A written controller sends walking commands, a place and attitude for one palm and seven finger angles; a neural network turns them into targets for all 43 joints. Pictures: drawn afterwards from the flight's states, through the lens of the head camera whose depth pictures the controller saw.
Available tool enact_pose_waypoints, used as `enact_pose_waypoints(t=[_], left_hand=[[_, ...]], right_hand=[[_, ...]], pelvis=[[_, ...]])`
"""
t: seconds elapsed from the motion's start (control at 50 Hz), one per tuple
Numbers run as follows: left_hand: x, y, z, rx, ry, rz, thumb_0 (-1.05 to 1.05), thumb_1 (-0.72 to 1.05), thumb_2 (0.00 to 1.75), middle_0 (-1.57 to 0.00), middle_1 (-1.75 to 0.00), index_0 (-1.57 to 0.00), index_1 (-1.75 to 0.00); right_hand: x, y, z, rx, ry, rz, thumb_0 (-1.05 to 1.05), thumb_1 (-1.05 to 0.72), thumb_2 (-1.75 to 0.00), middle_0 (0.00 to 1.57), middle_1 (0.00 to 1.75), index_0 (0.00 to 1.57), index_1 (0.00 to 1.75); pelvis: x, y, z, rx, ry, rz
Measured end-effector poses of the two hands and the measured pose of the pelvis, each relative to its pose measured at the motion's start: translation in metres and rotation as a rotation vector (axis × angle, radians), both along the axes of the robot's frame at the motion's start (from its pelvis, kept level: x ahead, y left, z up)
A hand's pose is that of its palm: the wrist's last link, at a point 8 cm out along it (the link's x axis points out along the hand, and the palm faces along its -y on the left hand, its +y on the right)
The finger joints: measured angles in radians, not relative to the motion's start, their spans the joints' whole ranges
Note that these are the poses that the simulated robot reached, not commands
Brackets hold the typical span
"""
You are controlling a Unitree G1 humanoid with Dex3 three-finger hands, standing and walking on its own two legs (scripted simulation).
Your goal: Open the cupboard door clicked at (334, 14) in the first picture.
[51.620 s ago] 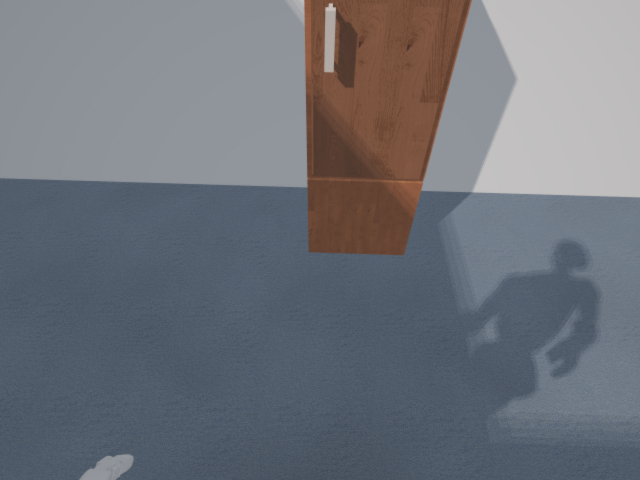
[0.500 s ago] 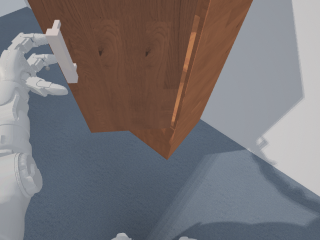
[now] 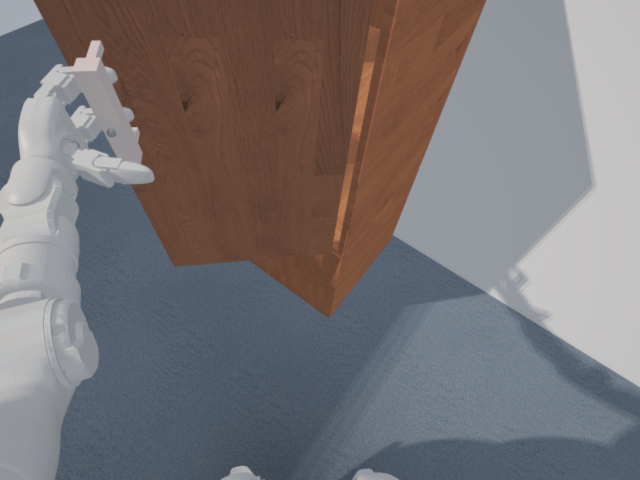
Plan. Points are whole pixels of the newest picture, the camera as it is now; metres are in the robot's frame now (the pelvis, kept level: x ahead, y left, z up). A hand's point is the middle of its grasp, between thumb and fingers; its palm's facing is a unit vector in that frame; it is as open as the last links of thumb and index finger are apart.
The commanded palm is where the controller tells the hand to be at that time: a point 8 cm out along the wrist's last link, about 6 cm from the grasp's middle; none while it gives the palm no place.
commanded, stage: slide the fingers in behind the handle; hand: left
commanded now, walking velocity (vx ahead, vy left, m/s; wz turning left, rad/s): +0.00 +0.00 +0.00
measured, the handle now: (114, 106) +0.55 +0.22 +0.13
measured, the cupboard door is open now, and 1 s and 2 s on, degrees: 44 44 61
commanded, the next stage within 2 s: close the thumb around the handle in 0.58 s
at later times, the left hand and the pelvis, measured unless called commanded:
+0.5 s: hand (121, 132) +0.50 +0.20 +0.14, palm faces +0.05 -1.00 +0.01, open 14.0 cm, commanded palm +0.48 +0.25 +0.13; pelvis +0.00 +0.00 +0.00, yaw +0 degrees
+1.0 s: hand (130, 129) +0.51 +0.19 +0.13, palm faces +0.06 -1.00 +0.02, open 11.0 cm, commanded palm +0.48 +0.25 +0.13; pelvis +0.00 +0.00 +0.00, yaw +0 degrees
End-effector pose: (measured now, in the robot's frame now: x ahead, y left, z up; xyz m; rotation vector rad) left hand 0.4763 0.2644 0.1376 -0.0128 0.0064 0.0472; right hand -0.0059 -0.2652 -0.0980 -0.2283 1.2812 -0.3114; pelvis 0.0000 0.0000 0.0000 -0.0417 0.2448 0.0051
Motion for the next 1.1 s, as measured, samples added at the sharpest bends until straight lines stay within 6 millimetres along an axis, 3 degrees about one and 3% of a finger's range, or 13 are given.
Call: enact_pose_waypoints(t=[0.22, 0.76, 0.9, 1.1], left_hand=[[0.001, -0.012, -0.003, -0.012, 0.003, 0.005, -0.01, -0.5, 0.3, -0.3, -1.2, -0.3, -1.2], [0.008, -0.008, -0.004, 0.008, -0.003, 0.017, -0.01, -0.49, 0.3, -0.31, -1.22, -0.32, -1.22], [0.009, -0.015, -0.005, 0.009, -0.001, 0.004, -0.01, -0.29, 0.39, -0.32, -1.24, -0.32, -1.24], [0.007, -0.013, -0.003, 0.013, 0.002, 0.031, 0.0, 0.2, 0.6, -0.34, -1.28, -0.35, -1.28]], right_hand=[[-0.004, 0.001, 0.0, 0.008, -0.007, -0.006, 0.01, -0.91, -0.9, 0.21, 0.3, 0.21, 0.3], [0.005, 0.004, -0.002, 0.005, 0.001, 0.019, 0.01, -0.91, -0.9, 0.21, 0.3, 0.21, 0.3], [0.004, 0.005, -0.004, 0.014, 0.011, 0.018, 0.01, -0.91, -0.9, 0.21, 0.3, 0.21, 0.3], [0.005, 0.005, -0.003, 0.021, -0.013, -0.002, 0.01, -0.91, -0.9, 0.21, 0.3, 0.21, 0.3]], pelvis=[[-0.001, -0.001, 0.0, 0.002, -0.004, -0.004], [0.001, 0.003, -0.002, -0.002, 0.014, 0.007], [0.003, 0.003, -0.002, 0.0, 0.018, 0.005], [0.005, 0.0, -0.001, 0.004, 0.006, -0.006]])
